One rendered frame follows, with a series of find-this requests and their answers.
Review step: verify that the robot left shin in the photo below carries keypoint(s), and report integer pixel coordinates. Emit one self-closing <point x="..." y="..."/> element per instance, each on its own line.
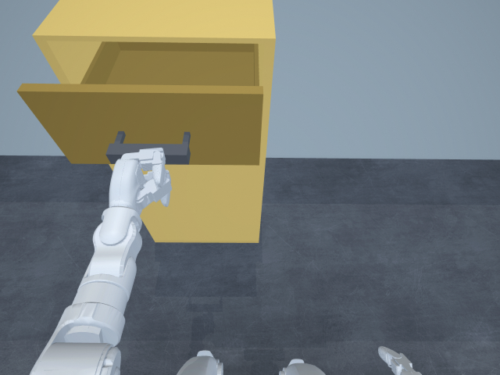
<point x="206" y="353"/>

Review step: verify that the handle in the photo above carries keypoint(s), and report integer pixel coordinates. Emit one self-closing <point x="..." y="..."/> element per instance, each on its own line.
<point x="176" y="154"/>

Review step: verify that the robot left forearm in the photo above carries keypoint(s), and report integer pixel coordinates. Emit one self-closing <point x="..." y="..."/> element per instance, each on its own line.
<point x="96" y="314"/>

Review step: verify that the drawer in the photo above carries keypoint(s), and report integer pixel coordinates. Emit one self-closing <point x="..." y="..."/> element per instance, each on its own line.
<point x="154" y="92"/>

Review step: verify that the right robot hand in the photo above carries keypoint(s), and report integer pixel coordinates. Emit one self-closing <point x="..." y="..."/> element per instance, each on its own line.
<point x="399" y="364"/>

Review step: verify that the robot left upper arm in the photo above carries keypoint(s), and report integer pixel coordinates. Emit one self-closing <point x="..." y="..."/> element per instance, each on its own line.
<point x="64" y="358"/>

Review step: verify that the cabinet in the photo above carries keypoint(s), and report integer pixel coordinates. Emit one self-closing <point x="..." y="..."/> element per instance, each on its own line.
<point x="208" y="203"/>

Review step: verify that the left robot thigh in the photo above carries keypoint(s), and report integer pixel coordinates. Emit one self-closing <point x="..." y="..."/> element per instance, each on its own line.
<point x="202" y="365"/>

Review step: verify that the left robot hand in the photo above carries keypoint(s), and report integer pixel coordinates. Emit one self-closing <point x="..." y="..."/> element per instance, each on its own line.
<point x="128" y="180"/>

